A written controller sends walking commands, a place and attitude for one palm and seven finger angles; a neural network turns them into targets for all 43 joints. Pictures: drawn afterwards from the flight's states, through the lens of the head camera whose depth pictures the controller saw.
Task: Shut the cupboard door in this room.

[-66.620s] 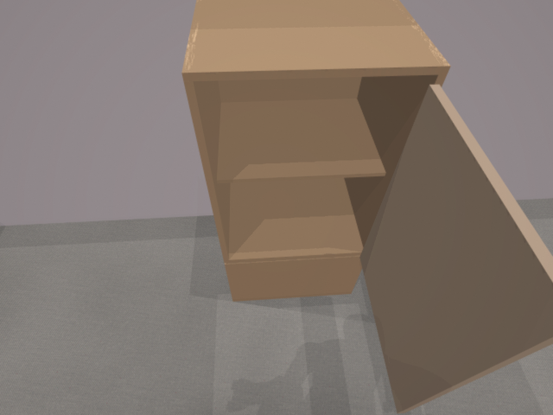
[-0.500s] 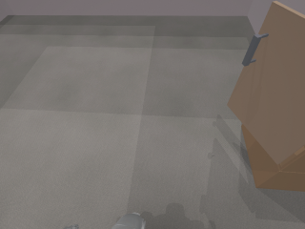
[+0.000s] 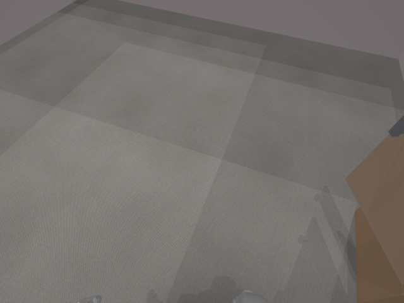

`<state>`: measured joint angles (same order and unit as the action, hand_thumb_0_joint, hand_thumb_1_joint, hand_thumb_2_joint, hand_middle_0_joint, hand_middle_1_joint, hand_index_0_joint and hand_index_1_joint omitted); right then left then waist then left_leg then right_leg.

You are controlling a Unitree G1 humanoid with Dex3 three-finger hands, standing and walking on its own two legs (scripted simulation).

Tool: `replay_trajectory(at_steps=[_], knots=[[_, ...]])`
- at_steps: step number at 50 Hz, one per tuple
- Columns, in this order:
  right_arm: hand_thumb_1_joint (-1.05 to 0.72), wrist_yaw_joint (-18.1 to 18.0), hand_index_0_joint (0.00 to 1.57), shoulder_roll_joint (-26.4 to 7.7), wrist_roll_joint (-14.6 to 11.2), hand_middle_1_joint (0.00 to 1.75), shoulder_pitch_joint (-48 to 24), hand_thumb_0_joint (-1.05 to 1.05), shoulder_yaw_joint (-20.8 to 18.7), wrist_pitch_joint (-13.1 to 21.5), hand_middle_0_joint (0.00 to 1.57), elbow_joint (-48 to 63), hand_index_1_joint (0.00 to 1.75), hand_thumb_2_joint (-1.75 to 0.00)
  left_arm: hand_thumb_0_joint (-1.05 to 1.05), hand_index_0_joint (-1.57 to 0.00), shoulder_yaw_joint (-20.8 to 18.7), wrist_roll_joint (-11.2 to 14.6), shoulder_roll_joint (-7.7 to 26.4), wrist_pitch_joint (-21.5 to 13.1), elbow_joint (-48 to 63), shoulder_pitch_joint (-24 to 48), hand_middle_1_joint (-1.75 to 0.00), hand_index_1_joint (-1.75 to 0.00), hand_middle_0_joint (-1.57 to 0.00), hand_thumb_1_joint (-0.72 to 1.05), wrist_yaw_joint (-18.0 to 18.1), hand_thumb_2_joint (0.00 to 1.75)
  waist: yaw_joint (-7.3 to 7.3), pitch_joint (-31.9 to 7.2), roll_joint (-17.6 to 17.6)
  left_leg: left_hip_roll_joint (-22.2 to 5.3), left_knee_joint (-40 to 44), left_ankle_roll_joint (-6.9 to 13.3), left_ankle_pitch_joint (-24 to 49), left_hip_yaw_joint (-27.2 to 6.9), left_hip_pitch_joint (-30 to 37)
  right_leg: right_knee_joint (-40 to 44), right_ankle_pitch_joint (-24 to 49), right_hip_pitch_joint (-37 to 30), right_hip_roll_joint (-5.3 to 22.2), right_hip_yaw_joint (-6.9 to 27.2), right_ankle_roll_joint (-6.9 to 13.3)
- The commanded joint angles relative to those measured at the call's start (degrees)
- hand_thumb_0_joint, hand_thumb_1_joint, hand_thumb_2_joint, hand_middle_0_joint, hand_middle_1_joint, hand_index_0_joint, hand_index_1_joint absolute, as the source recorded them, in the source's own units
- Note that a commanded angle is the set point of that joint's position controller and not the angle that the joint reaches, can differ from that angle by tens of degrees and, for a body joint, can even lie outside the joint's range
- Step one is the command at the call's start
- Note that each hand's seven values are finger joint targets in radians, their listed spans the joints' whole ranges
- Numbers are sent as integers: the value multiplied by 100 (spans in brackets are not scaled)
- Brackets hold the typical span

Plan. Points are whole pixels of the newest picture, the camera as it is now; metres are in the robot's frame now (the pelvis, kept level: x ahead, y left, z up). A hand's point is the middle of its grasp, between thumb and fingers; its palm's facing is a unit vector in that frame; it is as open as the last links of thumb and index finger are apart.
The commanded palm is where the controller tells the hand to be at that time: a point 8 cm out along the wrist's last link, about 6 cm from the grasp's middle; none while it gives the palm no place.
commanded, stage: walk to a spot facing it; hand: left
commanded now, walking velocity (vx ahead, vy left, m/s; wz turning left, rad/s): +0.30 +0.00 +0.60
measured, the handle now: out of the picture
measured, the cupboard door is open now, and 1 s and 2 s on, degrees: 27 27 27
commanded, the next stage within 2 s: turn to face it in 0.70 s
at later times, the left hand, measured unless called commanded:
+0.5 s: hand out of the picture +0.04 +0.16 -0.18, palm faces +0.43 -0.88 -0.18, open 7.4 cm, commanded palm none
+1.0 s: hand (89, 202) +0.37 +0.32 -0.16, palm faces +0.47 -0.86 -0.20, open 7.4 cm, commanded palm none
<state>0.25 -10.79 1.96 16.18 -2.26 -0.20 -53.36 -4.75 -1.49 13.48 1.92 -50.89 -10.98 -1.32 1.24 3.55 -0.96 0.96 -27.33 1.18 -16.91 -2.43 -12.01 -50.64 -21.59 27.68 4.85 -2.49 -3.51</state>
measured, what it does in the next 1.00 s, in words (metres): walks ahead, turning left: right foot, then left foot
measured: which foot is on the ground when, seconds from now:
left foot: down 0.00-0.10, up 0.12-0.52, down 0.54-1.00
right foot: up 0.00-0.08, down 0.10-0.54, up 0.56-1.00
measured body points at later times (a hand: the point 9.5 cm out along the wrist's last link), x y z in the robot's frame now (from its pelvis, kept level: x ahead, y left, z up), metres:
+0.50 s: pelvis +0.16 +0.01 -0.01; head +0.21 +0.05 +0.43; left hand +0.02 +0.21 -0.16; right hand +0.38 -0.17 -0.14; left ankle +0.22 +0.14 -0.72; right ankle +0.08 -0.14 -0.74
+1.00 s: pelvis +0.34 +0.10 +0.00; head +0.37 +0.11 +0.44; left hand +0.34 +0.36 -0.14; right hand +0.45 -0.11 -0.16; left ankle +0.23 +0.14 -0.74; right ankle +0.49 +0.03 -0.72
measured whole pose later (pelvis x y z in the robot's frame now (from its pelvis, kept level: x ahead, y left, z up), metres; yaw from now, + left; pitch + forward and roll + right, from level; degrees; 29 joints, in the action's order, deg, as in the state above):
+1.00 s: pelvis +0.34 +0.10 +0.00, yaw +28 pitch -1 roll +1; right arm -1.1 -8.9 1.4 18.4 -1.7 1.9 -59.1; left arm -2.7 -1.4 11.1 -0.4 -51.3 -6.9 -0.3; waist 1.1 3.7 -1.6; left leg 3.1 -24.4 2.8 -20.4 1.8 -3.3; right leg -36.4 -6.5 25.4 3.4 -2.0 -1.1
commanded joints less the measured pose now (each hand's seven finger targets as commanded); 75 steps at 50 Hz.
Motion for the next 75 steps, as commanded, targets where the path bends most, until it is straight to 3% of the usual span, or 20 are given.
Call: replay_trajectory(at_steps=[1,3,5,6,9,12,21,25,26,27,28,33,41,50,53,56,67,69,70,75], knots=[[-90,-86,20,-1262,8,30,-87,0,-338,76,20,317,30,-90,0,-20,-64,6,361,-234,603,199,-30,-30,-20,90,-54,90,-42,-127,944,-1073,1048,838,-655,-1553,-225,1219,284,-544,-329,-269,-24],[-90,-73,20,-1174,-41,30,-298,0,-335,71,20,355,30,-90,0,-20,-132,3,478,-298,394,-478,-30,-30,-20,90,-33,90,-419,-212,575,-735,334,649,-849,-1342,-1248,2089,690,-2143,-421,-287,17],[-90,-25,20,-457,-135,30,-314,0,-202,148,20,608,30,-90,0,-20,-366,-97,1499,-415,162,-1637,-30,-30,-20,90,114,90,-961,-855,-1993,460,-2813,35,-2012,88,-3199,3873,-1497,-4111,2161,2819,821],[-90,3,20,-779,-33,30,-444,0,-293,124,20,638,30,-90,0,-20,-301,-11,1377,-378,189,-1475,-30,-30,-20,90,156,90,-774,-511,-1383,30,-3893,41,-1849,-204,-3258,4187,-2179,-3276,2453,3120,1096],[-90,139,20,-598,1,30,-423,0,-307,34,20,367,30,-90,0,-20,-127,-18,596,-457,293,-455,-30,-30,-20,90,210,90,-153,140,-788,-565,-4623,-35,-364,-164,-2950,4129,-1238,-1798,1923,1425,877],[-90,229,20,-353,-41,30,-434,0,-241,-50,20,305,30,-90,0,-20,-60,-19,407,-584,162,-645,-30,-30,-20,90,208,90,-98,124,-792,-547,-4075,-176,136,232,-2762,3888,1301,-2043,1482,-102,784],[-90,368,20,-289,-29,30,-1488,0,-85,25,20,767,30,-90,0,-20,-78,-34,641,-621,-254,-1362,-30,-30,-20,90,226,90,-324,66,-723,-384,-1506,102,160,1018,-2321,3214,3870,-3236,1678,-1185,738],[-90,243,20,-947,27,30,234,0,-282,103,20,432,30,-90,0,-20,-138,31,943,-565,-144,-1041,-30,-30,-20,90,171,90,673,-942,-219,65,-440,477,329,1090,993,365,3963,-1890,1483,-1670,459],[-90,161,20,-1783,85,30,897,0,-493,129,20,313,30,-90,0,-20,-124,80,660,-525,81,-1139,-30,-30,-20,90,64,90,893,-1544,1367,-1505,-56,1118,380,-1407,2468,-1640,360,4,622,-1544,109],[-90,73,20,-2213,-26,30,1235,0,-558,118,20,251,30,-90,0,-20,-33,74,580,-509,481,-592,-30,-30,-20,90,47,90,1004,-1703,1349,-2483,692,1634,886,-3097,2792,-2667,-1343,1236,171,-610,81],[-90,24,20,-2143,-59,30,1017,0,-509,139,20,262,30,-90,0,-20,-53,54,580,-507,605,-247,-30,-30,-20,90,110,90,871,-1388,512,-2599,855,1575,289,-2867,2027,-2913,-1053,1382,290,-81,168],[-90,-81,20,-1101,-55,30,-403,0,-173,318,20,589,30,-90,0,-20,-79,-71,274,-302,85,-839,-30,-30,-20,90,47,90,-27,-555,800,-1427,1229,943,558,-1135,-6,-1858,360,651,501,217,37],[-90,-113,20,-812,-88,30,118,0,-181,341,20,171,30,-90,0,-20,-5,-28,195,-240,372,57,-30,-30,-20,90,47,90,-44,-266,439,-1226,1283,1074,2157,-832,448,-314,1268,838,280,200,-132],[-90,-249,20,-594,-109,30,339,0,-105,252,20,-358,30,-90,0,-20,79,-6,298,-290,-77,-664,-30,-30,-20,90,115,90,-424,-202,263,-1067,-442,344,3031,231,137,2208,2467,-2003,-254,102,401],[-90,-269,20,-438,-176,30,567,0,-92,150,20,-176,30,-90,0,-20,-91,47,946,-360,-250,-1331,-30,-30,-20,90,218,90,-438,-1251,-1559,2,-3705,-216,-2100,366,-1472,2976,5285,-3287,1830,2899,2021],[-90,-243,20,-415,-167,30,-53,0,-89,25,20,-90,30,-90,0,-20,-94,25,613,-211,35,-343,-30,-30,-20,90,307,90,-205,-825,-291,-388,-3786,-279,-1315,98,-1484,3123,3705,-2100,1210,1998,1807],[-90,-267,20,-526,-145,30,281,0,-134,41,20,163,30,-90,0,-20,-202,49,614,-24,260,142,-30,-30,-20,90,173,90,144,-814,-538,-303,127,-340,278,307,589,2602,1497,-459,213,1843,902],[-90,-297,20,-1353,-44,30,252,0,-276,73,20,360,30,-90,0,-20,-105,112,199,-2,453,86,-30,-30,-20,90,77,90,156,-561,1782,-2463,1315,535,489,-1751,757,610,-857,630,-884,494,323],[-90,-316,20,-1344,-2,30,108,0,-270,73,20,384,30,-90,0,-20,-134,32,416,33,492,245,-30,-30,-20,90,58,90,175,-391,1542,-2762,1310,885,1207,-1785,513,-442,-1123,718,-655,456,228],[-90,-315,20,-1069,-6,30,-466,0,-170,76,20,579,30,-90,0,-20,-135,52,334,124,350,49,-30,-30,-20,90,-71,90,-137,-414,971,-1998,669,697,3199,124,652,-1110,-412,451,-298,172,39]])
